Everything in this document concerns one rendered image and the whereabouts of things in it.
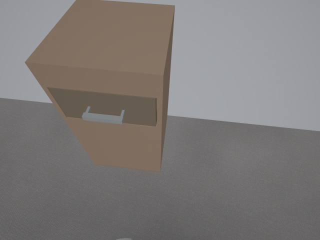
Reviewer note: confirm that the handle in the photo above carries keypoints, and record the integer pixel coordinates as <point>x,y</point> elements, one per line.
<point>87,116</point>

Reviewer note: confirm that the drawer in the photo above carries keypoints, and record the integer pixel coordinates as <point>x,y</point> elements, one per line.
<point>139,110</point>

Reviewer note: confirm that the cabinet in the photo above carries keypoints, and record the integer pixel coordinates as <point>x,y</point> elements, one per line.
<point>113,47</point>

